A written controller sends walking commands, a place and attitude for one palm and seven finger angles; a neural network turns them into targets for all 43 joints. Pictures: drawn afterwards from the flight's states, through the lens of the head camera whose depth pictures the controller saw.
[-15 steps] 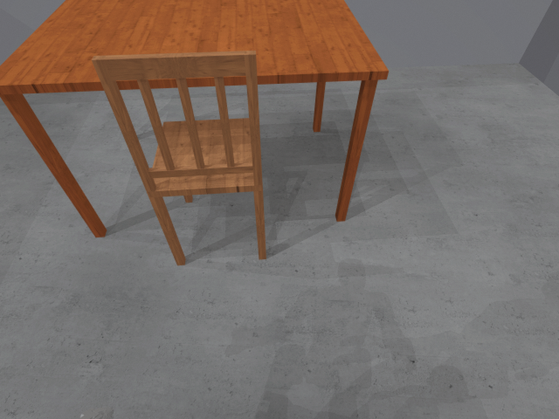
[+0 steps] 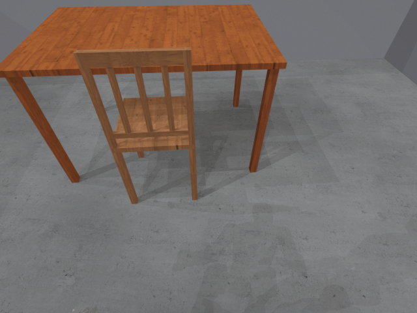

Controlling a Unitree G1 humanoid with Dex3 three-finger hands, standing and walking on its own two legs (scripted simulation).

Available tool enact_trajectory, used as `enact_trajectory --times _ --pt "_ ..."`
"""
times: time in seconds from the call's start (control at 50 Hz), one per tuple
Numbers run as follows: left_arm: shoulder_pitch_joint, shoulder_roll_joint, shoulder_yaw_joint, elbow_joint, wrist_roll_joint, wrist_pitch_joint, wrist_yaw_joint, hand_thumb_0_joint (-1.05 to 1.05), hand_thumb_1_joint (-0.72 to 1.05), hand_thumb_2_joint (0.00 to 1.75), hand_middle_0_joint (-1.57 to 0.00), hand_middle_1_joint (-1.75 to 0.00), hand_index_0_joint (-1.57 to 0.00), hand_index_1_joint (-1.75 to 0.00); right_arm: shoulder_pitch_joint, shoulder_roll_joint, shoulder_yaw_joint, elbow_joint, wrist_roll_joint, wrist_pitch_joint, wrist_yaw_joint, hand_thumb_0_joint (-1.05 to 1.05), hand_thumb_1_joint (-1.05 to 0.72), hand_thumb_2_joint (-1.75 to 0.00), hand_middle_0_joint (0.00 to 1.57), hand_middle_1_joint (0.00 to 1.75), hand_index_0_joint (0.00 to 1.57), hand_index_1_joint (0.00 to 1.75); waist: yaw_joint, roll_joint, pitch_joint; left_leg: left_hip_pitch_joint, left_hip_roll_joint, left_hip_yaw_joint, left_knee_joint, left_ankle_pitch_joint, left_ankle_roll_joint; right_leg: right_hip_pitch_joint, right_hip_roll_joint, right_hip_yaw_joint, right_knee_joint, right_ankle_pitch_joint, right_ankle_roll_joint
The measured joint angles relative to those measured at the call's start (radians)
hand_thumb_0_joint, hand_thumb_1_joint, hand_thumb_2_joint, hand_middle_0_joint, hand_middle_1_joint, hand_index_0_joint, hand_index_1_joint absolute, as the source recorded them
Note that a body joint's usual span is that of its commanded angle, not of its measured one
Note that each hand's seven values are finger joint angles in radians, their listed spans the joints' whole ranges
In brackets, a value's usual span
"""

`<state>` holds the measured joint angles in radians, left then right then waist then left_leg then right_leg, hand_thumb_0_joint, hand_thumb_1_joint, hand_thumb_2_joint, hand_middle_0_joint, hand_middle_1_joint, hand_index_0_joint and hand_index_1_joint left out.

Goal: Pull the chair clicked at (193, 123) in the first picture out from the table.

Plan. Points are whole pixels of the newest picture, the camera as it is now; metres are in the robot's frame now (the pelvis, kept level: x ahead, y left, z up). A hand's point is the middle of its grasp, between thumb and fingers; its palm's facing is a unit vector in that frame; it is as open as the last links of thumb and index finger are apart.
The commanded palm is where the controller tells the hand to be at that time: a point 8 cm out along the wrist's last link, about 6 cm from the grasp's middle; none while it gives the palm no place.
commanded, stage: stand and wait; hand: left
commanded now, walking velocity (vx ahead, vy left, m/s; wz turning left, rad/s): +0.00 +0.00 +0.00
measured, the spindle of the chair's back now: (144, 101) +0.85 +0.30 -0.09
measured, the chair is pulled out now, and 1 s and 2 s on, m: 0.00 0.00 0.00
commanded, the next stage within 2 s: look at it before walking up in 0.52 s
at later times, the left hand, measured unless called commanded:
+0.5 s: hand out of the picture +0.05 +0.23 -0.15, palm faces -0.02 -0.94 -0.33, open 7.3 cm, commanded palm none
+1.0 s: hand out of the picture +0.06 +0.23 -0.15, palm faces -0.02 -0.94 -0.33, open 7.3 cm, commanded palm none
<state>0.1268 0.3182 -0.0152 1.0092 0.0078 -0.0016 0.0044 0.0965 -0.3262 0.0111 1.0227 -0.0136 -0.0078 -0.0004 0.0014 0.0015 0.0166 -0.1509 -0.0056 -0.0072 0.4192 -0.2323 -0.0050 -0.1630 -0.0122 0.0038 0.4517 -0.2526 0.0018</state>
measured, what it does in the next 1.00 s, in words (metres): stands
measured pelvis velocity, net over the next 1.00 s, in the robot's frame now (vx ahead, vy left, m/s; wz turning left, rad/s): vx -0.01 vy -0.01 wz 0.00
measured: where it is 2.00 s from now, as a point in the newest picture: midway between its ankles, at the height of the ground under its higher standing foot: outside the picture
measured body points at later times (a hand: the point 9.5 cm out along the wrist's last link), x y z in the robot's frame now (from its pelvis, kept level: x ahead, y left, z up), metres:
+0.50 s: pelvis -0.01 -0.01 +0.00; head -0.01 -0.01 +0.45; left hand +0.05 +0.28 -0.13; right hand +0.04 -0.30 -0.14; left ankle +0.00 +0.12 -0.74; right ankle +0.00 -0.12 -0.74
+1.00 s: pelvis -0.01 -0.01 +0.00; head -0.01 -0.01 +0.45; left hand +0.06 +0.28 -0.13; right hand +0.06 -0.30 -0.13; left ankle +0.00 +0.12 -0.74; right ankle +0.00 -0.12 -0.74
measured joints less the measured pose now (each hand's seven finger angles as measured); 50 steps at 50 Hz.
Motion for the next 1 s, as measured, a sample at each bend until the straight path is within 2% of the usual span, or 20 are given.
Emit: enact_trajectory --times 0.38,1.0 --pt "0.043 0.002 0.01 0.075 -0.002 -0.002 0.002 0.01 0.91 0.9 -0.2 -0.3 -0.21 -0.3 0.06 -0.001 -0.004 0.091 0.004 0.008 -0.002 0.0 -0.91 -0.9 0.21 0.3 0.2 0.3 -0.003 0.005 0.028 0.007 0.017 -0.008 -0.044 0.038 -0.015 0.01 0.016 -0.009 -0.05 0.04 -0.013" --pt "0.02 0.005 0.013 0.076 0.0 -0.01 0.0 0.01 0.91 0.9 -0.2 -0.3 -0.21 -0.3 0.044 0.003 -0.004 0.093 0.004 -0.002 -0.001 0.0 -0.91 -0.9 0.21 0.3 0.2 0.3 -0.004 0.0 0.012 0.011 0.018 -0.005 -0.064 0.048 -0.013 0.017 0.017 -0.005 -0.078 0.056 -0.011"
